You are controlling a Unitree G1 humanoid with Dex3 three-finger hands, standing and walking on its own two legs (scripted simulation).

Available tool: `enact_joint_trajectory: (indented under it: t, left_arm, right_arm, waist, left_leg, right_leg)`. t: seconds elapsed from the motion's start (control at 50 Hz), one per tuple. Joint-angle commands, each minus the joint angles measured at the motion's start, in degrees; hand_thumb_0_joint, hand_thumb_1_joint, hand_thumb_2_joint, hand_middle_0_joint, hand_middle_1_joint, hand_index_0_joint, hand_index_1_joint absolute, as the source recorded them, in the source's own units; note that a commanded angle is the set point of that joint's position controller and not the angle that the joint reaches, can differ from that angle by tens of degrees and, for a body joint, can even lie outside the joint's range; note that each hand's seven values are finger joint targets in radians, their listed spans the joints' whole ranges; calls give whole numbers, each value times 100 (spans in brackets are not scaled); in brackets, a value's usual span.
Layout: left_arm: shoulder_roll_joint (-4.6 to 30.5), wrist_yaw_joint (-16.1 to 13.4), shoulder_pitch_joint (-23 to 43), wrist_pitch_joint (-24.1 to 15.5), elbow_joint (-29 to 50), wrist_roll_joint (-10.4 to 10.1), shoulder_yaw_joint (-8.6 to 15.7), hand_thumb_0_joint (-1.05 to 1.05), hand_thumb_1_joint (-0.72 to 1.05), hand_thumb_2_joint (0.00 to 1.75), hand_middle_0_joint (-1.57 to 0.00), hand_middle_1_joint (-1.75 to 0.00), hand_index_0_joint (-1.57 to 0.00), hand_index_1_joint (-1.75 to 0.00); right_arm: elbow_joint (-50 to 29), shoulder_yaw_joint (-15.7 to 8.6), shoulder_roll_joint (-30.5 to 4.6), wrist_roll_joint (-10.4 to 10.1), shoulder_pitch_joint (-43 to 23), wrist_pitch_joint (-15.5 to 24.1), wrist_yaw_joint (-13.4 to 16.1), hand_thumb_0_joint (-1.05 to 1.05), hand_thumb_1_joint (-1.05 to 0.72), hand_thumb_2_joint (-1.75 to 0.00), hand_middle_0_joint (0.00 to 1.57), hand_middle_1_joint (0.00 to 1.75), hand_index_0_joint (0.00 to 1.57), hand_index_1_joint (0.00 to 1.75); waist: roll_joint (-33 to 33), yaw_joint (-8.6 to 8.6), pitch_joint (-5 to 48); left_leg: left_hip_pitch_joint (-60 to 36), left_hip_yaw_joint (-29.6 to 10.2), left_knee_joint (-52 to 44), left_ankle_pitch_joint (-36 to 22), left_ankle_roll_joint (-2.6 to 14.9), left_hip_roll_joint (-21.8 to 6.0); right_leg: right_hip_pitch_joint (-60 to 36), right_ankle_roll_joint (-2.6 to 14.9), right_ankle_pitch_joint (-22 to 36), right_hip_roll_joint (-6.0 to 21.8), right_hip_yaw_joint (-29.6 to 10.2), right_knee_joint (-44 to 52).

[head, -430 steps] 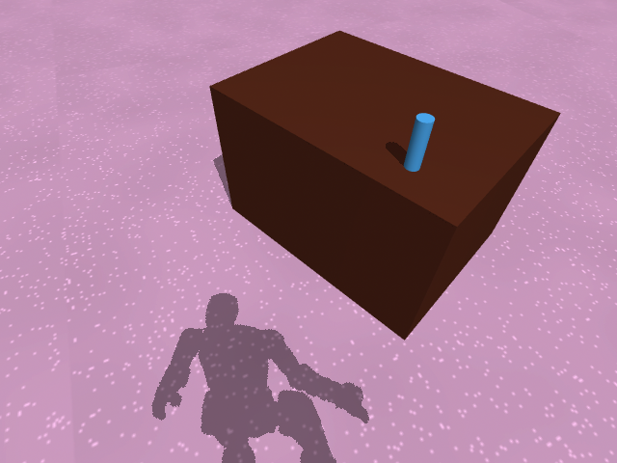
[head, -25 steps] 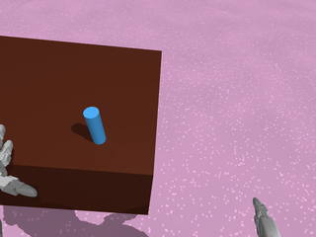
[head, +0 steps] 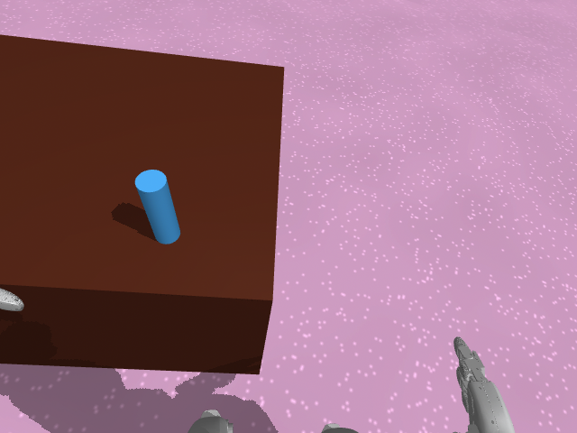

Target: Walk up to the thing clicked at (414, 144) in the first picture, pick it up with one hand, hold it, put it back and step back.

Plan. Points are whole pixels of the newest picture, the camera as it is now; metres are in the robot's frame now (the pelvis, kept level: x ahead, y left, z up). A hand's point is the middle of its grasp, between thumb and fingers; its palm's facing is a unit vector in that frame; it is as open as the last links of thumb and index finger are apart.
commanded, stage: go down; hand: left
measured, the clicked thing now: (160, 209) +0.48 +0.20 -0.04
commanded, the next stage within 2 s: approach in 1.66 s
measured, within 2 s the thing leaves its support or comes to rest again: neither
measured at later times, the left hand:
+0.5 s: hand out of the picture +0.37 +0.38 +0.06, palm faces +0.20 -0.98 +0.01, open 17.6 cm
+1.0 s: hand out of the picture +0.39 +0.39 +0.06, palm faces +0.19 -0.98 +0.01, open 17.6 cm
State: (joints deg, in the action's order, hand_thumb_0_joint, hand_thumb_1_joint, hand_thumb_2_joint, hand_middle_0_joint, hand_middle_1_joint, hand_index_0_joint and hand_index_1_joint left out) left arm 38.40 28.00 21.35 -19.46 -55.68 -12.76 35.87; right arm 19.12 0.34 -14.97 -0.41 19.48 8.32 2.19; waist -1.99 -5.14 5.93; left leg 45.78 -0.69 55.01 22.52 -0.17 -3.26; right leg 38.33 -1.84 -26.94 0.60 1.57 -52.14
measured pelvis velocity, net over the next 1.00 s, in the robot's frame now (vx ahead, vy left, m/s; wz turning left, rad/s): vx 0.00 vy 0.01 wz -0.01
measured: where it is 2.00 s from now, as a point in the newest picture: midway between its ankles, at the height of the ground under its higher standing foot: outside the picture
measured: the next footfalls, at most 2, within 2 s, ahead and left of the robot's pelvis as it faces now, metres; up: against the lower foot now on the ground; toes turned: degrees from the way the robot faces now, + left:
none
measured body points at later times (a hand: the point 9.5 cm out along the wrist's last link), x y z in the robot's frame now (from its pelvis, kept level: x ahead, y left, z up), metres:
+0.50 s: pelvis +0.01 +0.01 -0.01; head +0.08 +0.06 +0.43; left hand +0.35 +0.43 +0.06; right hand +0.17 -0.24 -0.03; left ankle +0.04 +0.12 -0.68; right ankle -0.01 -0.15 -0.68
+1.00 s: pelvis +0.00 +0.01 -0.02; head +0.10 +0.07 +0.42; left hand +0.38 +0.44 +0.06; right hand +0.16 -0.24 -0.04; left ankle +0.04 +0.12 -0.68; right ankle -0.01 -0.15 -0.68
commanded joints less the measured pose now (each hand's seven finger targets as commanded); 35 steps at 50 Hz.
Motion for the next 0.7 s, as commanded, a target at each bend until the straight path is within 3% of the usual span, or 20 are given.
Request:
enact_joint_trajectory:
  t: [0.0, 0.02, 0.12, 0.22, 0.24, 0.26, 0.28, 0.32, 0.34, 0.36, 0.4, 0.44, 0.46, 0.5, 0.52, 0.6, 0.64, 0.66, 0.68]
  left_arm:
    - [2187, 107, 1483, -315, 942, -196, 460, 0, -58, 6, -6, -5, -6, -5]
    - [2336, 129, 1667, -352, 1139, -199, 508, 0, -58, 6, -6, -5, -6, -5]
    - [2402, 228, 1645, -289, 1134, -213, 583, 0, -60, 6, -6, -5, -6, -6]
    - [2356, 305, 1469, -206, 1096, -230, 586, 0, -57, 6, -6, -5, -6, -5]
    - [2256, 325, 1529, -198, 1148, -248, 529, 0, -56, 6, -6, -4, -5, -5]
    - [2399, 327, 1636, -215, 1262, -235, 602, 0, -56, 7, -6, -4, -5, -5]
    - [2370, 339, 1589, -200, 1114, -236, 601, 0, -57, 7, -6, -4, -5, -5]
    - [2335, 338, 1637, -215, 1158, -235, 567, 0, -57, 7, -6, -5, -5, -5]
    - [2273, 350, 1614, -212, 1160, -262, 540, 0, -58, 7, -6, -5, -6, -6]
    - [2429, 361, 1744, -230, 1221, -241, 608, 0, -58, 7, -6, -4, -5, -5]
    - [2329, 408, 1813, -216, 1146, -262, 564, 0, -56, 8, -5, -4, -5, -5]
    - [2378, 439, 1810, -218, 1069, -266, 586, 0, -58, 8, -6, -5, -5, -5]
    - [2385, 454, 1941, -228, 1098, -267, 539, 0, -57, 8, -5, -4, -5, -5]
    - [2480, 483, 1995, -237, 995, -256, 591, 0, -58, 8, -5, -5, -5, -5]
    - [2429, 496, 1962, -255, 930, -261, 578, 0, -57, 9, -5, -5, -5, -6]
    - [2763, 553, 2095, -285, 832, -249, 686, 0, -58, 7, -6, -6, -6, -6]
    - [2866, 601, 2230, -275, 854, -250, 729, 0, -58, 8, -6, -6, -5, -6]
    - [2838, 614, 2187, -273, 789, -251, 725, 0, -59, 8, -5, -6, -5, -6]
    - [2937, 640, 2196, -255, 677, -246, 764, 0, -58, 7, -6, -5, -5, -6]
  right_arm:
    - [-1328, -479, -1045, -5, -237, 371, 130, 0, 54, -5, 5, 5, 5, 5]
    - [-1091, -384, -921, -5, -98, 376, 130, 0, 54, -5, 5, 5, 5, 5]
    - [-1084, -406, -978, -5, 99, 393, 171, 0, 53, -5, 5, 5, 5, 5]
    - [-1055, -420, -981, 18, 95, 419, 167, 0, 53, -5, 5, 5, 5, 5]
    - [-1162, -386, -981, 26, 160, 438, 153, 0, 53, -5, 5, 5, 5, 5]
    - [-1172, -324, -924, 22, 58, 447, 150, 0, 53, -6, 5, 5, 5, 5]
    - [-1122, -436, -1009, 16, 139, 445, 163, 0, 52, -6, 5, 5, 5, 5]
    - [-1074, -277, -853, 20, 181, 451, 137, 0, 53, -6, 5, 5, 5, 5]
    - [-1047, -373, -936, 18, 157, 462, 144, 0, 53, -6, 5, 5, 5, 5]
    - [-1119, -504, -1071, 28, 87, 478, 172, 0, 53, -6, 5, 5, 5, 5]
    - [-973, -353, -923, 35, 217, 486, 146, 0, 53, -6, 5, 5, 5, 5]
    - [-871, -487, -1029, 39, 179, 516, 156, 0, 53, -5, 5, 5, 5, 5]
    - [-944, -428, -1019, 46, 158, 525, 129, 0, 53, -6, 5, 5, 5, 5]
    - [-1010, -442, -1016, 50, 183, 525, 149, 0, 54, -5, 5, 5, 5, 5]
    - [-934, -333, -906, 49, 142, 528, 143, 0, 54, -5, 5, 5, 5, 5]
    - [-1098, -424, -1062, 50, -2, 543, 190, 0, 54, -5, 5, 5, 5, 5]
    - [-1143, -350, -987, 46, 36, 550, 187, 0, 54, -5, 5, 5, 5, 5]
    - [-1139, -173, -861, 48, 12, 563, 186, 0, 53, -6, 5, 5, 5, 5]
    - [-1057, -297, -945, 42, -87, 557, 207, 0, 53, -5, 5, 5, 5, 5]
  waist:
    - [921, 117, 1912]
    - [1128, 185, 1790]
    - [1339, 153, 2099]
    - [1406, 162, 2034]
    - [1396, 94, 2139]
    - [1449, 166, 2177]
    - [1407, 86, 2079]
    - [1423, 103, 1939]
    - [1366, 65, 2018]
    - [1428, 16, 2081]
    - [1439, 3, 2036]
    - [1559, -6, 2032]
    - [1616, -14, 2003]
    - [1469, -58, 2010]
    - [1442, -24, 1841]
    - [1439, -28, 1938]
    - [1454, -32, 2125]
    - [1451, 19, 2107]
    - [1471, 6, 2157]
  left_leg:
    - [-1746, -58, -668, -1076, 64, 121]
    - [-1637, -3, -646, -989, 61, 155]
    - [-1923, -91, -580, -1553, 24, 76]
    - [-1964, -79, -479, -1856, 20, 65]
    - [-2092, -116, -492, -1979, 11, 31]
    - [-2040, -119, -472, -1978, 22, 32]
    - [-2030, -153, -488, -1949, 10, 7]
    - [-1919, -108, -473, -1834, 19, 39]
    - [-1967, -108, -458, -1894, 38, 36]
    - [-1997, -126, -431, -1950, 35, 25]
    - [-2000, -168, -424, -1940, 28, -3]
    - [-2112, -269, -457, -2053, -9, -65]
    - [-2107, -290, -475, -2001, -16, -78]
    - [-1992, -260, -444, -1678, 1, -44]
    - [-1812, -194, -442, -1493, 21, 6]
    - [-1602, -114, -419, -960, 46, 78]
    - [-1626, -120, -326, -1268, 56, 81]
    - [-1651, -114, -309, -1392, 60, 84]
    - [-1590, -125, -259, -1417, 61, 78]
  right_leg:
    - [29, 239, 1141, -187, 45, 630]
    - [16, 243, 1125, -166, 1, 639]
    - [178, 262, 1355, -209, 73, 479]
    - [296, 249, 1494, -217, 85, 437]
    - [296, 253, 1522, -239, 118, 410]
    - [285, 252, 1491, -227, 112, 405]
    - [368, 254, 1440, -248, 134, 391]
    - [360, 252, 1432, -236, 110, 396]
    - [384, 251, 1468, -237, 112, 379]
    - [433, 247, 1499, -235, 112, 366]
    - [531, 255, 1412, -252, 143, 328]
    - [743, 266, 1309, -276, 200, 256]
    - [778, 276, 1193, -277, 198, 253]
    - [740, 269, 1133, -278, 188, 295]
    - [730, 272, 1130, -258, 159, 305]
    - [678, 264, 948, -245, 99, 349]
    - [584, 259, 1185, -222, 90, 316]
    - [570, 257, 1250, -233, 96, 287]
    - [633, 253, 1247, -227, 88, 272]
